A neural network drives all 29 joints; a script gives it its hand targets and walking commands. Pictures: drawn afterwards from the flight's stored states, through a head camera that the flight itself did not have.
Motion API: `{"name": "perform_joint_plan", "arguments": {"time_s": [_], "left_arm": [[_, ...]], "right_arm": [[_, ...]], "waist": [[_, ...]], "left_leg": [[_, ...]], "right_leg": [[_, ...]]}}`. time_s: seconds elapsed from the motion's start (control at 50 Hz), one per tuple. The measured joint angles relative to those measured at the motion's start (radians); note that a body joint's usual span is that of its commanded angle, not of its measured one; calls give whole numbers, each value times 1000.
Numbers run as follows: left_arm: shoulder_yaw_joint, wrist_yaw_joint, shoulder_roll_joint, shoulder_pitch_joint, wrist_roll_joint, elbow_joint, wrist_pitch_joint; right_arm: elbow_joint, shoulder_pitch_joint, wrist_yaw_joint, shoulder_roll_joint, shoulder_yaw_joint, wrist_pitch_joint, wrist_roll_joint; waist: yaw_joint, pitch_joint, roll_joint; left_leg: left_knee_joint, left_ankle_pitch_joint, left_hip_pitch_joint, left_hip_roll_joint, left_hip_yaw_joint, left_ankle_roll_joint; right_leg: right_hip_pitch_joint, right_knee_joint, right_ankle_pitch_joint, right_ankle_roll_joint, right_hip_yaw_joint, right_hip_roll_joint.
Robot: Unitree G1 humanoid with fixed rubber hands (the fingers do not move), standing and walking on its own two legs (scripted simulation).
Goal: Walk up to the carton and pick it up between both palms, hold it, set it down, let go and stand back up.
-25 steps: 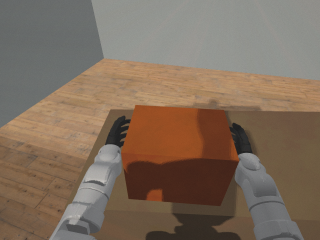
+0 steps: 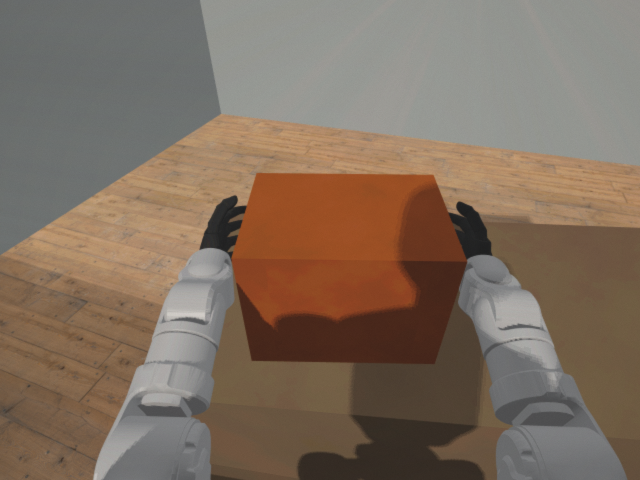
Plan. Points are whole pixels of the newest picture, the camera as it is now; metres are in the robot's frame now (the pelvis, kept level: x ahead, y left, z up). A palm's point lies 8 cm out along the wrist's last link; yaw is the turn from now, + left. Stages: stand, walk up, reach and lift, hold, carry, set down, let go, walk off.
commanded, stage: reach and lift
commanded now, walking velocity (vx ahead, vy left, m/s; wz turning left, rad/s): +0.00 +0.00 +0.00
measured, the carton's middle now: (343, 266) +0.37 +0.00 +0.13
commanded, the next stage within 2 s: hold in 0.62 s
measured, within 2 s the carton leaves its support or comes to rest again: neither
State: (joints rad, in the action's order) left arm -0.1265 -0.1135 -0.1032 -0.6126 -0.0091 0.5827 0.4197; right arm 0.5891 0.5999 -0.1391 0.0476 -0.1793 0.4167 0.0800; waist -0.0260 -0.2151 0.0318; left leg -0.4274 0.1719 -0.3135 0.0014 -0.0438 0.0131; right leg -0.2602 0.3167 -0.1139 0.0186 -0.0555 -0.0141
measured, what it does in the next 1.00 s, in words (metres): stands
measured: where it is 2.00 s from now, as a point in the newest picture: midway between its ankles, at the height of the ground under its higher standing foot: outside the picture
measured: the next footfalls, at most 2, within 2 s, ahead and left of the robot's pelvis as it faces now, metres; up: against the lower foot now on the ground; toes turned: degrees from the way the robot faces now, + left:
none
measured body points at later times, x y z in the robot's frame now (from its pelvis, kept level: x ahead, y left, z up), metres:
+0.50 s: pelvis +0.01 +0.00 +0.00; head -0.04 +0.00 +0.45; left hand +0.39 +0.16 +0.16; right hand +0.38 -0.18 +0.15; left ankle +0.03 +0.11 -0.74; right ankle +0.03 -0.13 -0.74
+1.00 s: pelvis +0.00 +0.00 +0.00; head -0.06 +0.00 +0.45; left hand +0.37 +0.16 +0.17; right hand +0.37 -0.17 +0.16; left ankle +0.03 +0.11 -0.74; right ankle +0.03 -0.13 -0.74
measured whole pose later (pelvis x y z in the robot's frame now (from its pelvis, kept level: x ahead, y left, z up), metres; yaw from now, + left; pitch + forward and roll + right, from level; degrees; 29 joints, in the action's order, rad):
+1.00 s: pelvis +0.00 +0.00 +0.00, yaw +0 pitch +3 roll -2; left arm -0.13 -0.14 -0.08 -0.52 -0.01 0.29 0.59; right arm 0.39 0.54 -0.16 0.10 -0.07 0.53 0.14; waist -0.04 -0.22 0.03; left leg -0.41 0.17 -0.30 0.00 -0.04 0.01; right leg -0.24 0.30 -0.11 0.02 -0.05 -0.01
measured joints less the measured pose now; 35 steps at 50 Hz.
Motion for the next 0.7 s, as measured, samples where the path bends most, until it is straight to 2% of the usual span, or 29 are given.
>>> {"name": "perform_joint_plan", "arguments": {"time_s": [0.12, 0.24, 0.44, 0.7], "left_arm": [[0, -2, 11, 50, 0, -85, 21], [0, -8, 22, 83, 0, -178, 36], [0, -15, 22, 64, 0, -180, 71], [0, -19, 22, 71, 0, -219, 107]], "right_arm": [[-64, -56, -12, 26, 82, -4, 1], [-139, -85, -17, 31, 92, -2, 21], [-141, -58, -9, 31, 68, 39, 23], [-156, -57, -14, 46, 92, 59, 37]], "waist": [[-7, 0, 0], [-13, 0, 0], [-13, 0, 0], [-13, 0, 0]], "left_leg": [[11, 0, 0, 0, 0, -3], [13, 1, 0, 0, 0, -4], [13, 1, 0, 0, 0, -4], [13, 1, 0, 0, 0, -4]], "right_leg": [[1, -13, 0, 0, 0, 0], [2, -16, 0, 0, 0, 0], [2, -17, 1, 0, 0, 0], [2, -17, 1, 0, 0, 0]]}}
